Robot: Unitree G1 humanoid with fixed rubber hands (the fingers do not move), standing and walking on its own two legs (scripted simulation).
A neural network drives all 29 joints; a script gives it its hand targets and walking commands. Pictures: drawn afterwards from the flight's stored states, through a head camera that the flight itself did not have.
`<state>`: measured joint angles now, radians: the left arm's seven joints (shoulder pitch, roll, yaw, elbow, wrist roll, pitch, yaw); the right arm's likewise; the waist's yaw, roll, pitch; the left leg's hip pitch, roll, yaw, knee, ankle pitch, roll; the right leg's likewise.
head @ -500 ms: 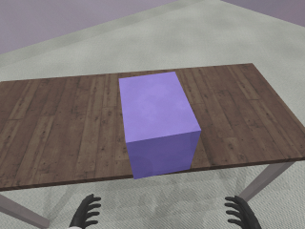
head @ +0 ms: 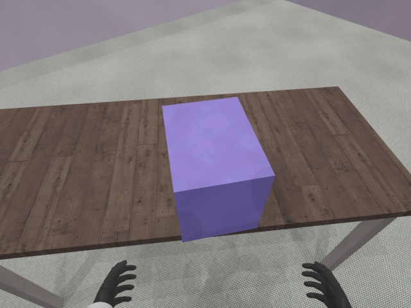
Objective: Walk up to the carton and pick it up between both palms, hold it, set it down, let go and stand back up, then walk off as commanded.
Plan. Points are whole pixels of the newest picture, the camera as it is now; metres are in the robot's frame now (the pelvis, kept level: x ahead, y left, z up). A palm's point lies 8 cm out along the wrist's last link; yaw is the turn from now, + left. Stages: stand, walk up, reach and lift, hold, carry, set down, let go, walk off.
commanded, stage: let go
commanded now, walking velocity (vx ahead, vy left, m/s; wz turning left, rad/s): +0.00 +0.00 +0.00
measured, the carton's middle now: (210, 168) +0.42 +0.02 +0.02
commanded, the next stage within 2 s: stand in 0.04 s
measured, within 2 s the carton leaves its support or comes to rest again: neither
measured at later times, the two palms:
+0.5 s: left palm out of the picture +0.09 +0.30 -0.10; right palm out of the picture +0.10 -0.30 -0.09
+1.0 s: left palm out of the picture +0.07 +0.31 -0.11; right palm out of the picture +0.07 -0.30 -0.10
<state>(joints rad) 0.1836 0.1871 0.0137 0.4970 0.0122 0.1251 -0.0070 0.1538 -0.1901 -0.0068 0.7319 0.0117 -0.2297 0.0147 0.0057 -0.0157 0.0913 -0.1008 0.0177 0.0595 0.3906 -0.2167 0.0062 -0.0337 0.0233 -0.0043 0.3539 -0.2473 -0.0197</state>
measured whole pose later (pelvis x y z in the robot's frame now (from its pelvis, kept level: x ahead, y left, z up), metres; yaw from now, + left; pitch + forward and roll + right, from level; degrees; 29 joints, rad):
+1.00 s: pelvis -0.02 +0.01 +0.00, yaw +0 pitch -2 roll +0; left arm 0.13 0.38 0.01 1.04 0.02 -0.02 0.00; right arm 0.14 -0.37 -0.01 1.03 -0.01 -0.03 0.01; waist -0.01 -0.01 0.04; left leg -0.15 0.00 0.05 0.35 -0.17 0.02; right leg -0.08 0.01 -0.01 0.33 -0.20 0.00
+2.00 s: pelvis -0.14 -0.08 -0.01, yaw +3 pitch -1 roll +5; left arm 0.17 0.41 0.07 0.67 0.03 0.01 0.04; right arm 0.15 -0.47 -0.09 0.69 -0.01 0.07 -0.01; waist 0.01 0.02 0.19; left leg -0.43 -0.14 -0.14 1.18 -0.52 -0.03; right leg -0.34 -0.01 0.03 0.62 -0.25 -0.05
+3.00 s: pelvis -0.44 -0.04 -0.03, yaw +5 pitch -2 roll +2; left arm 0.17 0.46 0.07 0.64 0.02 0.01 0.03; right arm 0.17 -0.45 -0.08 0.66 0.00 0.05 0.01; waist -0.01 0.02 0.25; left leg -0.35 -0.07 -0.09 0.84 -0.47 0.00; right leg -0.42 -0.04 0.09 0.70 -0.25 0.04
